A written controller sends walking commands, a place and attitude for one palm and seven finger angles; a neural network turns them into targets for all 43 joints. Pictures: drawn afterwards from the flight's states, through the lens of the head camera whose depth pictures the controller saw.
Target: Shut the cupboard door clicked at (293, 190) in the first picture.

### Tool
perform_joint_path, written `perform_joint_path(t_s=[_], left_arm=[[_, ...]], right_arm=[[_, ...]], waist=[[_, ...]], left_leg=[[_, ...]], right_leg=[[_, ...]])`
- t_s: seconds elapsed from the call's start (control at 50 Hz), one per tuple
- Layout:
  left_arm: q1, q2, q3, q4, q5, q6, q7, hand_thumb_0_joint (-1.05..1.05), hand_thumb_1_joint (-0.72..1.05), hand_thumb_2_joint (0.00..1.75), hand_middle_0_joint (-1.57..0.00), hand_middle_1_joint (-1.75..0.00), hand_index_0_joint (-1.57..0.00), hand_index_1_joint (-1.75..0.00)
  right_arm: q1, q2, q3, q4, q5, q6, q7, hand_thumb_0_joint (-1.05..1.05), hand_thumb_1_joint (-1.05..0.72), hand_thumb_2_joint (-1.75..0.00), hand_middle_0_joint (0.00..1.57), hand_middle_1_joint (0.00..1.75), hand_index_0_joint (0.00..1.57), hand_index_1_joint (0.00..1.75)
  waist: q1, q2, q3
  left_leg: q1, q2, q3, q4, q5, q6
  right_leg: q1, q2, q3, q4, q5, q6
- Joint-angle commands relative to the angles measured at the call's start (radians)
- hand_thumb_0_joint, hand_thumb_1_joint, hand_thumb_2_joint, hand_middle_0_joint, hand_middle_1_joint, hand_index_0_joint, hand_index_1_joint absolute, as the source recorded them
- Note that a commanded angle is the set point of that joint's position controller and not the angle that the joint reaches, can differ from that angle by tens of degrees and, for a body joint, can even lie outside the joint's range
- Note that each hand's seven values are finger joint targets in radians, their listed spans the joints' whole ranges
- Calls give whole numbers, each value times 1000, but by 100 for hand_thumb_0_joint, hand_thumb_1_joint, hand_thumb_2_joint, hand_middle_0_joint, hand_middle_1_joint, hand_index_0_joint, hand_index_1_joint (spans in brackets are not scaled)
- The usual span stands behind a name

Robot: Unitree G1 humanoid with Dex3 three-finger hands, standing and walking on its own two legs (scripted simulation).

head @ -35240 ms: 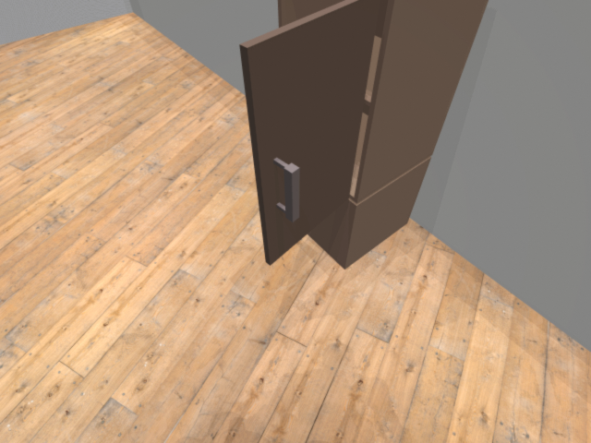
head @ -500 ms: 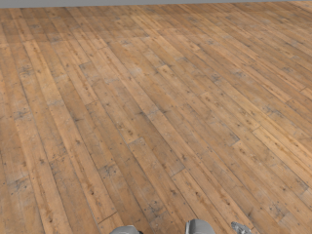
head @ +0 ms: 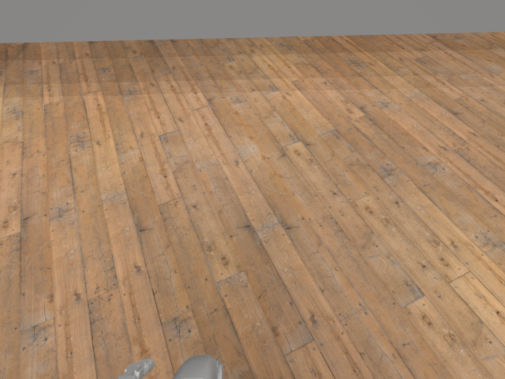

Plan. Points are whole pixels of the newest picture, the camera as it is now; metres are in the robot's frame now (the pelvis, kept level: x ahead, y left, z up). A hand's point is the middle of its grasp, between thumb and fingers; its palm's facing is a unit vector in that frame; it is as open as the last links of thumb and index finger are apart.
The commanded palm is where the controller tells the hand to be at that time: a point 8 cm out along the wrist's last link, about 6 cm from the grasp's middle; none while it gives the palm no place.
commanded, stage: walk to a spot facing it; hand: left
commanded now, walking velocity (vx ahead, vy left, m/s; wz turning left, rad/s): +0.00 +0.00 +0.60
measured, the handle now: out of the picture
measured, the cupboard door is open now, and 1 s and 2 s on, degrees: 62 62 62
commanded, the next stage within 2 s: turn to face it in 0.04 s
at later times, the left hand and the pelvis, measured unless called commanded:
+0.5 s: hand out of the picture +0.08 +0.22 -0.18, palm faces +0.11 -0.97 -0.19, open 7.4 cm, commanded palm none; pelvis +0.08 +0.04 -0.01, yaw +0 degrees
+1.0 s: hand (146, 326) +0.25 +0.22 -0.18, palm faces -0.23 -0.95 -0.23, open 7.4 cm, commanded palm none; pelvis +0.11 +0.04 -0.01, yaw -17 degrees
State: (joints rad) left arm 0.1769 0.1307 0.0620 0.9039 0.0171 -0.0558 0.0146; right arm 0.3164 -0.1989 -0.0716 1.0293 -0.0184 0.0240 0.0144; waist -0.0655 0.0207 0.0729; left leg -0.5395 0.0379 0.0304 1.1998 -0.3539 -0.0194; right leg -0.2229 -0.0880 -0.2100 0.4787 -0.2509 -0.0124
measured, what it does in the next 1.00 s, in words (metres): walks ahead, turning right: left foot, then right foot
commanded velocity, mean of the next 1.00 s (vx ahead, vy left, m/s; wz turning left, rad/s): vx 0.00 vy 0.00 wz -0.47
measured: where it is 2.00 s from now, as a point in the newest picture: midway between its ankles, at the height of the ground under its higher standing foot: outside the picture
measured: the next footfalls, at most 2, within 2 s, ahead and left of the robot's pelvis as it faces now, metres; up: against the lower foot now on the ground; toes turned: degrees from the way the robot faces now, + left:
left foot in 0.22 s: +0.16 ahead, +0.14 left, +0.00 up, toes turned +13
right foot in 0.62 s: +0.13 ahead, -0.09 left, +0.00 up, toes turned -9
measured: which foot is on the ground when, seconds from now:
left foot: up 0.00-0.20, down 0.22-0.62, up 0.64-0.96, down 0.98-1.00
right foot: down 0.00-0.22, up 0.24-0.60, down 0.62-0.98, up 1.00-1.00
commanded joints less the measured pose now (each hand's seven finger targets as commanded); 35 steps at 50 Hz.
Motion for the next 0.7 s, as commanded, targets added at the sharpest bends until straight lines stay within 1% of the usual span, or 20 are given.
perform_joint_path(t_s=[0.0, 0.06, 0.12, 0.14, 0.16, 0.18, 0.2, 0.22, 0.24, 0.28, 0.32, 0.42, 0.5, 0.54, 0.56, 0.58, 0.6, 0.62, 0.64, 0.68], left_arm=[[83, 154, 32, -24, 7, -9, 13, 0, 90, 90, -20, -30, -20, -30], [100, 196, 33, -14, 9, 3, 11, 0, 90, 90, -20, -30, -20, -30], [118, 243, 41, -18, 12, 14, 10, 0, 90, 90, -20, -30, -20, -30], [130, 240, 39, -12, 14, 15, 11, 0, 90, 90, -20, -30, -20, -30], [128, 245, 34, -11, 6, 18, 11, 0, 90, 90, -20, -30, -20, -30], [152, 215, 22, -16, 0, 26, 12, 0, 90, 90, -20, -30, -20, -30], [190, 147, 0, -28, -16, 34, 13, 0, 90, 90, -20, -30, -20, -30], [157, 156, -13, -39, -4, 42, 25, 0, 90, 90, -20, -30, -20, -30], [160, 127, -18, -22, -8, 54, 31, 0, 90, 90, -20, -30, -20, -30], [115, 147, -15, 25, -5, 68, 18, 0, 90, 90, -20, -30, -20, -30], [144, 139, -9, 50, -3, 84, 2, 0, 90, 90, -20, -30, -20, -30], [162, 126, 14, 39, 8, 106, -19, 0, 90, 90, -20, -30, -20, -30], [160, 113, 27, 10, 11, 103, -29, 0, 90, 90, -20, -30, -20, -30], [191, 122, 35, 7, 11, 96, -30, 0, 90, 90, -20, -30, -20, -30], [214, 139, 42, 7, 13, 91, -28, 0, 90, 90, -20, -30, -20, -30], [224, 209, 53, -2, 21, 80, -22, 0, 90, 90, -20, -30, -20, -30], [221, 283, 63, -9, 21, 72, -15, 0, 90, 90, -20, -30, -20, -30], [232, 286, 62, -12, 14, 70, -3, 0, 90, 90, -20, -30, -20, -30], [181, 268, 65, -13, 14, 70, 9, 0, 90, 90, -20, -30, -20, -30], [113, 229, 57, -30, 9, 67, 10, 0, 90, 90, -20, -30, -20, -30]], right_arm=[[-32, 3, 1, -100, -8, 2, 17, 0, -90, -90, 20, 30, 20, 30], [-115, -5, 10, -141, -6, 2, 27, 0, -90, -90, 20, 30, 20, 30], [-170, -35, 15, -181, -4, -7, 28, 0, -90, -90, 20, 30, 20, 30], [-147, -41, 16, -179, -5, -14, 24, 0, -90, -90, 20, 30, 20, 30], [-76, -63, 14, -158, -9, -21, 18, 0, -90, -90, 20, 30, 20, 30], [10, -140, 2, -133, -18, -33, 11, 0, -90, -90, 20, 30, 20, 30], [76, -247, -15, -125, -18, -39, -3, 0, -90, -90, 20, 30, 20, 30], [80, -268, -9, -117, -11, -29, -15, 0, -90, -90, 20, 30, 20, 30], [-12, -245, 1, -138, -10, -38, -34, 0, -90, -90, 20, 30, 20, 30], [-112, -182, 21, -150, -10, -36, -47, 0, -90, -90, 20, 30, 20, 30], [-174, -168, 29, -153, -10, -31, -51, 0, -90, -90, 20, 30, 20, 30], [-227, -189, 5, -155, -9, -4, -44, 0, -90, -90, 20, 30, 20, 30], [-234, -189, -13, -155, -7, 4, -42, 0, -90, -90, 20, 30, 20, 30], [-238, -185, -20, -158, -2, 8, -38, 0, -90, -90, 20, 30, 20, 30], [-243, -165, -21, -164, 0, 9, -37, 0, -90, -90, 20, 30, 20, 30], [-240, -114, -17, -182, 7, 11, -33, 0, -90, -90, 20, 30, 20, 30], [-268, -61, -3, -219, 11, 12, -27, 0, -90, -90, 20, 30, 20, 30], [-296, -70, -3, -235, 6, 20, -33, 0, -90, -90, 20, 30, 20, 30], [-287, -81, -8, -227, 6, 20, -35, 0, -90, -90, 20, 30, 20, 30], [-242, -97, -7, -199, 4, 8, -36, 0, -90, -90, 20, 30, 20, 30]], waist=[[30, -171, -60], [56, -185, -44], [74, -198, -69], [67, -174, -91], [28, -129, -131], [0, 32, -213], [-12, 296, -294], [-22, 177, -291], [19, 206, -287], [33, 185, -144], [60, 112, -114], [75, 111, -66], [82, 116, -60], [103, 75, -66], [120, 25, -66], [129, -170, -62], [150, -314, -36], [153, -259, -46], [125, -285, -59], [94, -204, -109]], left_leg=[[-55, 53, 12, -137, 60, -17], [-17, 34, 64, -321, 61, -8], [54, 14, 83, -463, 45, 10], [151, -1, 75, -550, 72, 21], [304, -32, 93, -662, 198, 26], [534, 78, -8, -710, 510, 62], [683, 354, -336, -731, 948, 205], [604, 414, -295, -745, 926, 260], [584, 404, -290, -776, 826, 251], [415, 343, -195, -839, 614, 209], [375, 322, -114, -865, 490, 194], [290, 329, -27, -907, 140, 169], [277, 331, 9, -860, 60, 150], [246, 301, 60, -771, 46, 111], [218, 255, 105, -679, 25, 75], [141, 137, 177, -487, -101, 15], [9, 3, 148, -255, -276, -19], [-37, 6, 16, -120, -266, -15], [-86, 16, -26, -44, -199, -17], [-80, 34, -51, -49, -93, -34]], right_leg=[[75, -261, 32, -176, 524, -80], [107, -263, -10, -136, 558, -68], [163, -296, 7, -52, 616, -71], [142, -286, 16, 10, 620, -63], [97, -242, -14, 99, 582, -36], [-37, -169, -33, 262, 338, 15], [-229, -25, -6, 462, -341, 68], [-187, -2, 116, 558, -498, 38], [-234, -7, 181, 588, -453, 43], [-209, -20, 226, 564, -322, 41], [-186, -8, 211, 516, -272, 42], [-153, 27, 139, 413, -200, 42], [-115, 47, 107, 293, -132, 39], [-45, 63, 97, 159, -18, 33], [-12, 46, 153, 58, 49, 16], [-2, -94, 396, -98, 127, -46], [6, -258, 632, -212, 265, -163], [3, -281, 691, -233, 261, -216], [45, -253, 688, -212, 260, -220], [107, -183, 543, -139, 359, -193]])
